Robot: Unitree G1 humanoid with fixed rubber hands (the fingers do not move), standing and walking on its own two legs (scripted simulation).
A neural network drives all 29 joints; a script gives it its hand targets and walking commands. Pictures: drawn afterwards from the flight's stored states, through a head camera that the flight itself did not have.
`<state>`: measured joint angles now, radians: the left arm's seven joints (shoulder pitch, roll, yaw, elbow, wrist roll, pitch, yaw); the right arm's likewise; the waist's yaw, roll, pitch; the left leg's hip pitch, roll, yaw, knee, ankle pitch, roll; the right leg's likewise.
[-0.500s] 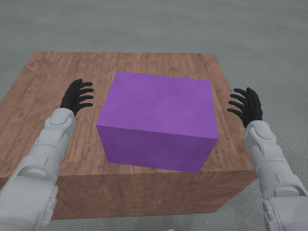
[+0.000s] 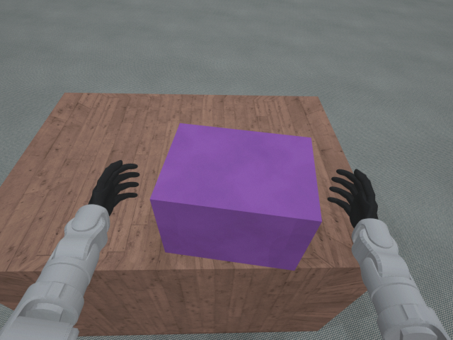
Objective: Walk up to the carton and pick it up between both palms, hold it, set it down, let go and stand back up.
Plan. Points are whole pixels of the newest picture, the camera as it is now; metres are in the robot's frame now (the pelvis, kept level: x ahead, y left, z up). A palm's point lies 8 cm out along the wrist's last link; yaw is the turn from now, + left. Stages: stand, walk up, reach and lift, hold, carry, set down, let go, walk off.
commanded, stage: set down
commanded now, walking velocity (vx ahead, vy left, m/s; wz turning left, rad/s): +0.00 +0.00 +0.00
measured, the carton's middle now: (236, 196) +0.42 -0.08 -0.02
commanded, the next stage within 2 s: let go in 1.92 s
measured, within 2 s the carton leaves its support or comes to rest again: neither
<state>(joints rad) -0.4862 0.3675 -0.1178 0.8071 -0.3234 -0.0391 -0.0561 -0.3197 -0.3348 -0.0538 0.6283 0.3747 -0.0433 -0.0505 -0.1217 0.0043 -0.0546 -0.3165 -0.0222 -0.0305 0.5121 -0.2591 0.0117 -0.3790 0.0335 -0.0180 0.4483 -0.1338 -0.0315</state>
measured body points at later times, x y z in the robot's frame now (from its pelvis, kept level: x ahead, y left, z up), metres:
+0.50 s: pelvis +0.02 +0.01 +0.01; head +0.00 +0.02 +0.45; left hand +0.36 +0.19 +0.05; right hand +0.27 -0.30 +0.05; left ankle +0.00 +0.11 -0.74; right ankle +0.06 -0.10 -0.74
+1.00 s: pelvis +0.03 +0.02 +0.01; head +0.01 +0.02 +0.45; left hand +0.30 +0.21 +0.01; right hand +0.22 -0.28 +0.02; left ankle +0.00 +0.11 -0.74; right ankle +0.06 -0.10 -0.74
